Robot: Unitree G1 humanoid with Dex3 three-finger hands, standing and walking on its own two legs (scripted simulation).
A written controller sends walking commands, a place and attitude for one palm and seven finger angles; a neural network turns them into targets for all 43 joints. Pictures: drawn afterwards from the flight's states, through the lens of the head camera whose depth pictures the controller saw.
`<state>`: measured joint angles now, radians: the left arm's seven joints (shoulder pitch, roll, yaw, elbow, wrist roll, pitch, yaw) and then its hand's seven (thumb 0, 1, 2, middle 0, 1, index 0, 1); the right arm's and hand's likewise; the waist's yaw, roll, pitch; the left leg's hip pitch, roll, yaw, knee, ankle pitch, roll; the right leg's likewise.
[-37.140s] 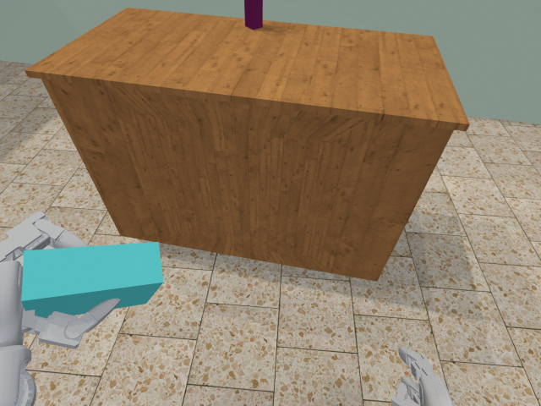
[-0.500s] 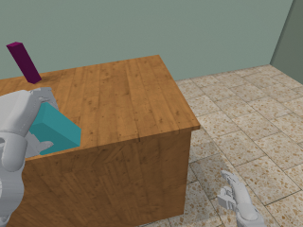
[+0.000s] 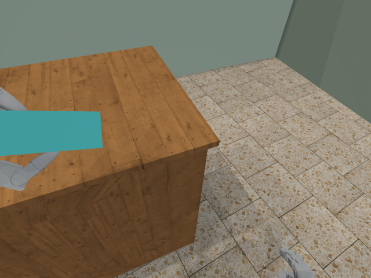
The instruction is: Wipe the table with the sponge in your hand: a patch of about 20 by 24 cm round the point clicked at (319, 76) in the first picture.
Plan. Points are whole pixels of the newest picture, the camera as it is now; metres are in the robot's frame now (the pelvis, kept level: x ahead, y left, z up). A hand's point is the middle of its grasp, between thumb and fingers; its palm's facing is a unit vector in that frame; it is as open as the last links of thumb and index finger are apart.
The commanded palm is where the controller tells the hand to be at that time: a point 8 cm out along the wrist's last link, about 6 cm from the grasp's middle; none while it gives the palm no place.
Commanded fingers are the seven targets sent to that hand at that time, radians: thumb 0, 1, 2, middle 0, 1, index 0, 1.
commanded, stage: step back with the hand held close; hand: left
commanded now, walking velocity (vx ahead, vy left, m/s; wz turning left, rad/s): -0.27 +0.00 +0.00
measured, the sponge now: (60, 133) +0.25 +0.19 +0.26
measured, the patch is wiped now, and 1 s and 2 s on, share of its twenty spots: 1.00 1.00 1.00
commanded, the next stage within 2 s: stop stepping back and stand still in 0.78 s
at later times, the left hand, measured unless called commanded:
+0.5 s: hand out of the picture +0.11 +0.24 +0.29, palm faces +0.57 -0.79 -0.22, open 9.2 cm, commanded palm +0.06 +0.28 +0.30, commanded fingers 0.00 0.10 1.30 -1.20 -1.60 -1.20 -1.60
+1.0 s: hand out of the picture -0.06 +0.22 +0.30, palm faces +0.52 -0.79 -0.32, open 9.2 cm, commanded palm -0.12 +0.28 +0.30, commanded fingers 0.00 0.10 1.30 -1.20 -1.60 -1.20 -1.60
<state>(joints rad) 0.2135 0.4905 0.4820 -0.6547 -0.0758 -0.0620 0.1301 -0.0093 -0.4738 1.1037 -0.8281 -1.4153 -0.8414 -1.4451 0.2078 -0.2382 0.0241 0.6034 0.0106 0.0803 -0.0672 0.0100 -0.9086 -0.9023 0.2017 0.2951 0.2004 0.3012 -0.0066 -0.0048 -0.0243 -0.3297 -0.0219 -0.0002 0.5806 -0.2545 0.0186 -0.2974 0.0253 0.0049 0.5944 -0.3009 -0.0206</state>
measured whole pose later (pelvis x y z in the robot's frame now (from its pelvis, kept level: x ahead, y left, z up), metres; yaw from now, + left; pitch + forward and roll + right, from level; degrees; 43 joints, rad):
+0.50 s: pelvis -0.09 +0.00 -0.01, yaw +2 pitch +0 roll -1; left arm 0.13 0.39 0.45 -0.58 -0.06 -0.12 0.15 -0.01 -0.47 1.10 -0.83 -1.42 -0.84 -1.45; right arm 0.15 -0.19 0.03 0.63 0.02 0.00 -0.06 0.01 -0.91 -0.90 0.20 0.30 0.20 0.30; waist 0.03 0.03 -0.06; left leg -0.49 0.00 -0.03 0.75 -0.32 0.00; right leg -0.35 0.05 -0.01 0.61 -0.26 -0.03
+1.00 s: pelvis -0.26 +0.00 +0.00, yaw +2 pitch -1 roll +2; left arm 0.19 0.47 0.48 -0.71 -0.06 -0.13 0.13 -0.01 -0.48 1.10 -0.83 -1.42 -0.84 -1.45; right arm 0.19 -0.18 0.02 0.65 0.01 0.00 -0.05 0.01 -0.91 -0.90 0.20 0.30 0.20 0.30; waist 0.00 -0.06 -0.01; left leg -0.48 0.01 0.01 0.95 -0.42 -0.02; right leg -0.39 0.02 0.02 0.58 -0.16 -0.04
